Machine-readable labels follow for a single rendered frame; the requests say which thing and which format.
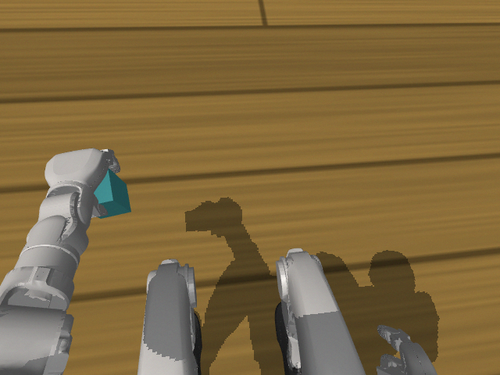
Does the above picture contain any left robot arm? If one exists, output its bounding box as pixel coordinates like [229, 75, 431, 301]
[0, 181, 95, 375]

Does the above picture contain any right robot hand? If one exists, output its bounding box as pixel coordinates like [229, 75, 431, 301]
[376, 325, 437, 375]

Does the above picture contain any left robot hand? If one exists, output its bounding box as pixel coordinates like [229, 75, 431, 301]
[45, 148, 120, 218]

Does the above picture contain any carton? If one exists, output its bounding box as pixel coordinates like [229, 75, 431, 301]
[94, 168, 131, 219]

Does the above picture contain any right robot foot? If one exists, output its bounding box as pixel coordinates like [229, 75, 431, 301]
[275, 302, 302, 375]

